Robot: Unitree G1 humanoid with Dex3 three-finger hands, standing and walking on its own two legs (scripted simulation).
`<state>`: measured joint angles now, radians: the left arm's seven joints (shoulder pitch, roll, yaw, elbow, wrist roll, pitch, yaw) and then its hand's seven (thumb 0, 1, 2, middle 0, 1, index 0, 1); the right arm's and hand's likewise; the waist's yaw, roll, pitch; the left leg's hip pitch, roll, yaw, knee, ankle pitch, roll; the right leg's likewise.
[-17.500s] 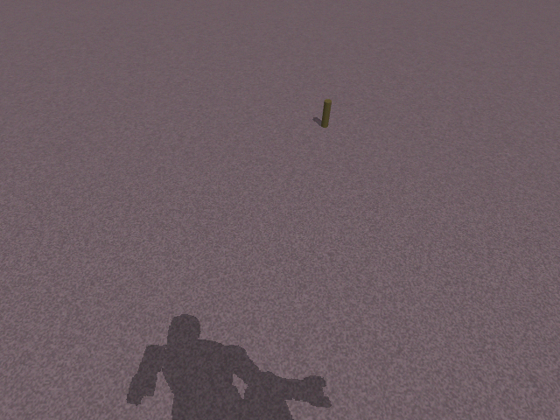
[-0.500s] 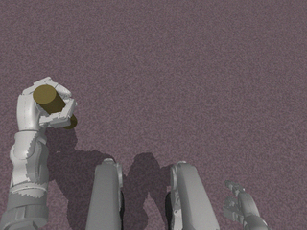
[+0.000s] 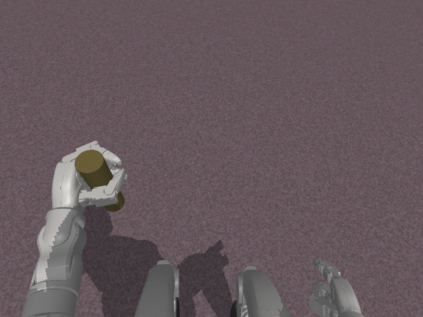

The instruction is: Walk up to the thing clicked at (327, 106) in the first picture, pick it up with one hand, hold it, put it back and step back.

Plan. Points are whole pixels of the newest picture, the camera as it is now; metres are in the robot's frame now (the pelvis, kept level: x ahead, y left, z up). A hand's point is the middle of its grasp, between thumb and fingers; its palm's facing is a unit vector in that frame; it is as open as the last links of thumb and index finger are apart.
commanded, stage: lift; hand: left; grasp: from the side
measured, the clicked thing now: (103, 184) +0.35 +0.21 +0.00
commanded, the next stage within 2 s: hold in 0.88 s
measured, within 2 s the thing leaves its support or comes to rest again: neither
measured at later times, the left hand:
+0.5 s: hand (106, 159) +0.36 +0.18 +0.09, palm faces +0.08 -1.00 -0.02, open 5.3 cm
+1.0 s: hand (104, 148) +0.36 +0.17 +0.12, palm faces +0.06 -1.00 +0.00, open 5.3 cm
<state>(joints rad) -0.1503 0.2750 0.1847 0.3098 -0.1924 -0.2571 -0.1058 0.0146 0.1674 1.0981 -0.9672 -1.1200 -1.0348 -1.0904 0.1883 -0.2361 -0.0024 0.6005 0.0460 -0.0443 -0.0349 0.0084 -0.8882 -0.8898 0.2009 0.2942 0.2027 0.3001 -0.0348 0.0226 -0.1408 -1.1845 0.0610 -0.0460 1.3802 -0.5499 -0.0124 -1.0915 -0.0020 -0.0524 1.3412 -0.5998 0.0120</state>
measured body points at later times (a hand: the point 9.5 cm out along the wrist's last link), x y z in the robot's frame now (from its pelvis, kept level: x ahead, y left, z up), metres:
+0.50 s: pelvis +0.02 +0.00 +0.06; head +0.10 +0.01 +0.50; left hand +0.35 +0.23 +0.10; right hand +0.16 -0.25 -0.05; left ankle +0.05 +0.12 -0.60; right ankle +0.02 -0.13 -0.60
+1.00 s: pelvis +0.03 -0.01 +0.08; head +0.09 +0.00 +0.53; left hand +0.35 +0.23 +0.13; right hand +0.17 -0.25 -0.03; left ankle +0.05 +0.12 -0.60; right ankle +0.02 -0.13 -0.60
